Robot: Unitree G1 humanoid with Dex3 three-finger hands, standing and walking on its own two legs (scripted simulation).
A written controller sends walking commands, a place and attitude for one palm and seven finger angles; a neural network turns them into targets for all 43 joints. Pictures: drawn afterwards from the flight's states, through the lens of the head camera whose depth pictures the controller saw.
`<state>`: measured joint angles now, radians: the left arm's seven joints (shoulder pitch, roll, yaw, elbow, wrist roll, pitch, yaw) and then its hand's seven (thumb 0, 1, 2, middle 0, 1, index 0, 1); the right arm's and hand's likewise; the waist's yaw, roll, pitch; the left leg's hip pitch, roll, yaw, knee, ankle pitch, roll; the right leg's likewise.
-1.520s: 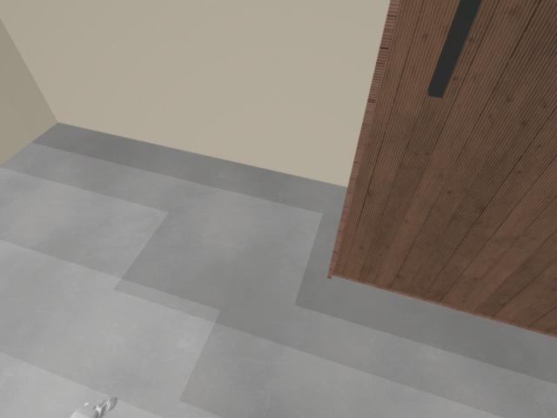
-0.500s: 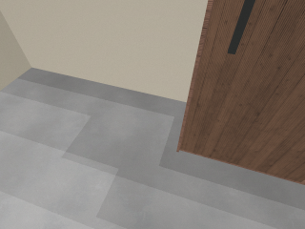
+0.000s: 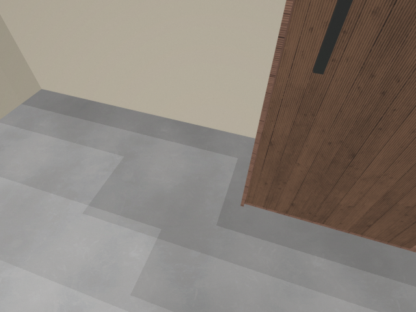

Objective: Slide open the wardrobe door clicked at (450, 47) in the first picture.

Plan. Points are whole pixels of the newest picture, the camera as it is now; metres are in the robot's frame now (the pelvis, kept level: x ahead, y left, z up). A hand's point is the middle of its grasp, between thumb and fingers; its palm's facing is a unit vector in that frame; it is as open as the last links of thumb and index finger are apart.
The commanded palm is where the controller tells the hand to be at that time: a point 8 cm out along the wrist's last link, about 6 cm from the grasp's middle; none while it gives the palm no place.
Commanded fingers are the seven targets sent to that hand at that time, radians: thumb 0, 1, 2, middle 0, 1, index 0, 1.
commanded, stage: turn to face it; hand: left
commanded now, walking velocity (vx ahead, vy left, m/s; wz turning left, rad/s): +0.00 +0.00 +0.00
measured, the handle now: (339, 12) +0.73 -0.27 +0.26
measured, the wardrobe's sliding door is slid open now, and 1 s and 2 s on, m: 0.00 0.00 0.00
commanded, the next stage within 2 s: take the last steps up to it in 0.64 s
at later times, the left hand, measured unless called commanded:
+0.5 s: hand out of the picture +0.06 +0.19 -0.18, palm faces -0.14 -0.96 -0.23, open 7.4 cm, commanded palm none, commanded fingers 0.00 0.90 0.90 -0.20 -0.30 -0.20 -0.30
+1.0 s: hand out of the picture +0.10 +0.16 -0.18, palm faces -0.26 -0.94 -0.23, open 7.4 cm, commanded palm none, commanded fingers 0.00 0.90 0.90 -0.20 -0.30 -0.20 -0.30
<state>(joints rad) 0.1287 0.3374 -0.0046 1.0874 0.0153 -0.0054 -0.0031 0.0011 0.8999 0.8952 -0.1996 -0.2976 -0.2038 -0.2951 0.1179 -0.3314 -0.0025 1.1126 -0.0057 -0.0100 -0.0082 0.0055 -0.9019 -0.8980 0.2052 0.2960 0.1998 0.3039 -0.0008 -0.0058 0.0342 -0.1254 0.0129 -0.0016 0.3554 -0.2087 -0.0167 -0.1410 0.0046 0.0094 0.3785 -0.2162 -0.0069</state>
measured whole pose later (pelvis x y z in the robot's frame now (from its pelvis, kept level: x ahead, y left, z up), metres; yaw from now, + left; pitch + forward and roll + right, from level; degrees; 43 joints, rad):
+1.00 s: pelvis -0.01 -0.02 -0.02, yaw -16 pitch +1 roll -1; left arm 0.24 0.19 0.06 0.98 0.04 0.02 -0.02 0.00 0.90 0.90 -0.19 -0.30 -0.20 -0.29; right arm 0.30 -0.20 -0.06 1.06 -0.03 0.02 -0.02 0.00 -0.90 -0.90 0.20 0.30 0.20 0.30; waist -0.02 0.06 0.00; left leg -0.32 0.15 0.13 0.82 -0.51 -0.03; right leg -0.22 0.02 -0.10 0.56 -0.35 -0.04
